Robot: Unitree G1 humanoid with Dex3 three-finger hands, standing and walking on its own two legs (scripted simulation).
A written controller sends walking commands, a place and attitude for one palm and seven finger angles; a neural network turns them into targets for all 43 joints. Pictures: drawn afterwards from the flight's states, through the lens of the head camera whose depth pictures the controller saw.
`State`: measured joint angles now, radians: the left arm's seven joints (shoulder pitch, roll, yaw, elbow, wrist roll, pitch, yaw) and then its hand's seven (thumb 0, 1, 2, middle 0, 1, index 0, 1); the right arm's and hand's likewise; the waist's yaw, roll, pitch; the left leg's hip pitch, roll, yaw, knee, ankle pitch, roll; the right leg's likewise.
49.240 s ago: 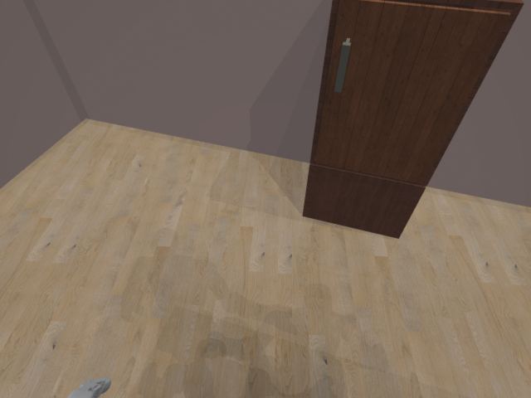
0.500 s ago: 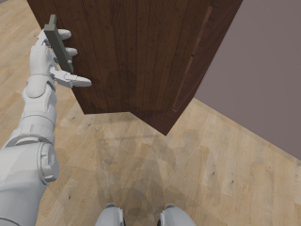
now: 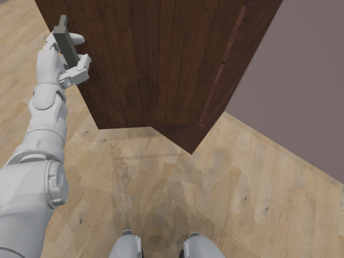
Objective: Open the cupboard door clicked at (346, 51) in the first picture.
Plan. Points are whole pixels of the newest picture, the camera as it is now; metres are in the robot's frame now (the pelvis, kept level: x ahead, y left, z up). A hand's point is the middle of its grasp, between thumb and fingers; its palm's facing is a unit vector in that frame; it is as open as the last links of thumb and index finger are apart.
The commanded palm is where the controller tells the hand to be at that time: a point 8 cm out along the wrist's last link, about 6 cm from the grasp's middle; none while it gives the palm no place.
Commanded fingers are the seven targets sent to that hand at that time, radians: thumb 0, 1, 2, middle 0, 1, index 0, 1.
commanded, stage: close the thumb around the handle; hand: left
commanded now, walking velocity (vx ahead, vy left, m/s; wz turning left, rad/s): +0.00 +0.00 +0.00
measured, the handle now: (73, 51) +0.57 +0.19 +0.10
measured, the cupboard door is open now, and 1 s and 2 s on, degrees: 42 78 82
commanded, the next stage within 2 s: pull the door open along its arc in 0.12 s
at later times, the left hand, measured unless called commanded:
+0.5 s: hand (81, 76) +0.50 +0.16 +0.10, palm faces -0.01 -1.00 -0.01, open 5.8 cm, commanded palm +0.44 +0.21 +0.09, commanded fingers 0.00 0.90 0.90 -0.40 -1.35 -0.40 -1.35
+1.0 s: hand (129, 153) +0.31 +0.06 +0.10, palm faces +0.28 -0.96 +0.06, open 6.4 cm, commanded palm +0.24 +0.14 +0.09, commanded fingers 0.00 0.90 0.90 -0.40 -1.35 -0.40 -1.35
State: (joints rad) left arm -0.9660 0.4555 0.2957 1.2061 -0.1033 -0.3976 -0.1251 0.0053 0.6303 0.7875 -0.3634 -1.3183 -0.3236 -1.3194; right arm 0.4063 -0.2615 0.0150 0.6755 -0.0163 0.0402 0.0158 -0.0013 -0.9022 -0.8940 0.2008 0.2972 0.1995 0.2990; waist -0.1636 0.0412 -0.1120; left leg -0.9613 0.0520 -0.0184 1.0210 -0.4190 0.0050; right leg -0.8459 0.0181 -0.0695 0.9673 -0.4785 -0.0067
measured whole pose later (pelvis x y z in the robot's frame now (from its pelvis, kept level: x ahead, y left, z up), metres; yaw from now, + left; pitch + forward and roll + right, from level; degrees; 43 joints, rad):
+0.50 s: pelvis +0.01 +0.00 +0.01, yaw -2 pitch +19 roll -2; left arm -0.75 0.42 0.36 1.03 -0.15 -0.38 -0.22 0.01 0.73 0.76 -0.37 -1.35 -0.35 -1.35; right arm 0.42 -0.26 0.01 0.61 0.01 0.08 0.01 0.00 -0.90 -0.89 0.20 0.30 0.20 0.30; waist -0.15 0.04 -0.13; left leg -0.87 0.07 0.02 0.96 -0.42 0.00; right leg -0.78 0.03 -0.03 0.92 -0.47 -0.01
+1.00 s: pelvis +0.01 -0.01 +0.02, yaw +0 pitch +9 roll +0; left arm 0.09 -0.10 -0.16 0.09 0.03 -0.20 0.44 0.02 0.64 0.71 -0.37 -1.32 -0.36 -1.32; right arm 0.19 -0.17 0.02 0.48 -0.04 0.06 0.06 0.00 -0.90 -0.89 0.20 0.30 0.20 0.30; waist -0.01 0.03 -0.14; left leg -0.62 0.03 0.02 0.88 -0.41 -0.01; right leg -0.54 0.00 -0.03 0.88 -0.49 -0.02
